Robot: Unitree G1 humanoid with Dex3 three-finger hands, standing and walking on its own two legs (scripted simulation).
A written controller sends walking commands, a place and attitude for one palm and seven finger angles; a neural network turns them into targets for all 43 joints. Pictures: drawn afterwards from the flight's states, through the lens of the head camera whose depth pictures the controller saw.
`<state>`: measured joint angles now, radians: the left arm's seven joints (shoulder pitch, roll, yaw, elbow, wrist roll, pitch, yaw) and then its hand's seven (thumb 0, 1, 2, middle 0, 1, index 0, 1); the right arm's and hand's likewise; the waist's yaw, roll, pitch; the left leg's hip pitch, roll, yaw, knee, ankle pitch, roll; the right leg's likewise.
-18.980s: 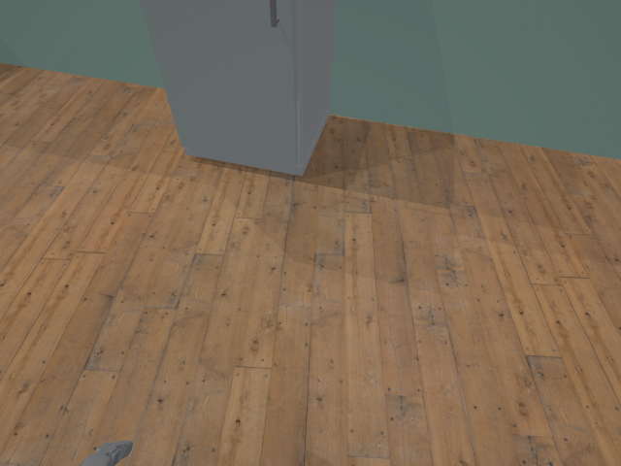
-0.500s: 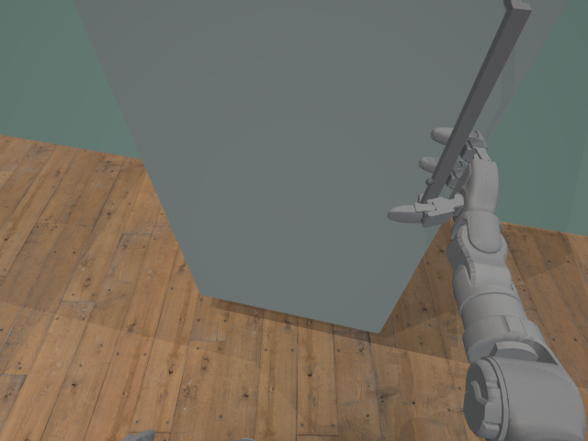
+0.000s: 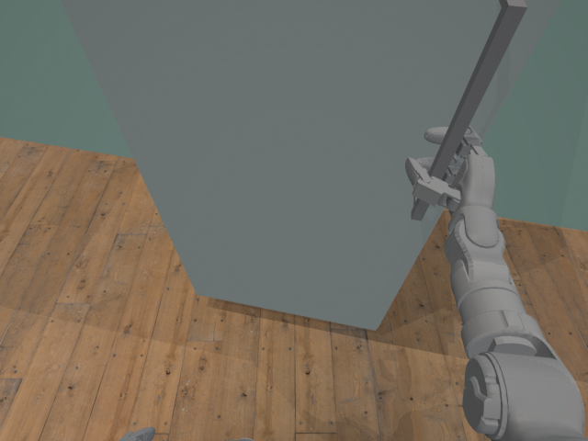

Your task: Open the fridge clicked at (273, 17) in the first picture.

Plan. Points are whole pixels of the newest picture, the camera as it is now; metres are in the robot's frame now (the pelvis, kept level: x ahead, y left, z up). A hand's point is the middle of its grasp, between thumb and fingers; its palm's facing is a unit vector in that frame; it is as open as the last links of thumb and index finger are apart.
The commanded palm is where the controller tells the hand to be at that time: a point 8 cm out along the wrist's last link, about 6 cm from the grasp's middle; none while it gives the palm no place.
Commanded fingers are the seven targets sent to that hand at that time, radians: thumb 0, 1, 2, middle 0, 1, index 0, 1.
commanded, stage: grip the handle and tug to test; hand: right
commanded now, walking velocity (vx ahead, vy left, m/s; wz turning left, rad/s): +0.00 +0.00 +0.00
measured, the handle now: (451, 130) +0.51 -0.15 +0.16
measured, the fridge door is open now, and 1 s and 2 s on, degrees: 0 0 18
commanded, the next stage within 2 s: pull the door a little, standing still in 0.84 s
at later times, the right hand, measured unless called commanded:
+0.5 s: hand (425, 177) +0.46 -0.12 +0.12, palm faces +0.09 +1.00 +0.00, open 5.5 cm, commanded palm +0.42 -0.16 +0.12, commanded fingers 0.00 -0.90 -0.90 0.45 1.40 0.45 1.40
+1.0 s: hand (424, 180) +0.45 -0.12 +0.12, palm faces +0.07 +1.00 +0.00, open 5.8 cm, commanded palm +0.42 -0.17 +0.12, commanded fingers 0.00 -0.90 -0.90 0.45 1.40 0.45 1.40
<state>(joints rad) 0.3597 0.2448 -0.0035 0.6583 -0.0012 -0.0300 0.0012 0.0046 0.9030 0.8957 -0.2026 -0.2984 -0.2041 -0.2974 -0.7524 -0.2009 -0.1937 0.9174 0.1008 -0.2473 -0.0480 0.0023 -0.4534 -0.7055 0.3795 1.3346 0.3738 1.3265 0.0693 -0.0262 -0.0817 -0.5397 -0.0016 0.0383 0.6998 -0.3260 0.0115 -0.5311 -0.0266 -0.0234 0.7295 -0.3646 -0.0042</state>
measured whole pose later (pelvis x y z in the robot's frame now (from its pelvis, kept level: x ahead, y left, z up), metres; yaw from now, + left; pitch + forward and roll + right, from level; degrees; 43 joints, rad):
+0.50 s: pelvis +0.01 +0.00 +0.00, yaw +1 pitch +9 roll +1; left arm 0.37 0.24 0.01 0.65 0.00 -0.04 -0.01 0.00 0.90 0.90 -0.20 -0.30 -0.20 -0.30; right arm -0.69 -0.20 -0.19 0.84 0.11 -0.22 -0.06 0.01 -0.78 -0.82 0.36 1.38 0.35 1.37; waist 0.07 -0.03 -0.09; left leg -0.52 -0.01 0.03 0.69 -0.33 0.01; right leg -0.51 -0.03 -0.03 0.71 -0.37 0.00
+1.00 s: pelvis +0.04 +0.00 +0.01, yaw +1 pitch +9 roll +1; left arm 0.34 0.23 0.01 0.60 -0.01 -0.03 -0.02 0.01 0.90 0.90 -0.20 -0.30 -0.20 -0.30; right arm -0.44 -0.14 -0.14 0.46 0.12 -0.08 -0.06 0.01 -0.81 -0.81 0.26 1.36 0.27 1.36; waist 0.04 -0.04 -0.10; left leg -0.42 -0.01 0.01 0.61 -0.34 0.01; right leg -0.40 -0.03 -0.05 0.64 -0.38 0.00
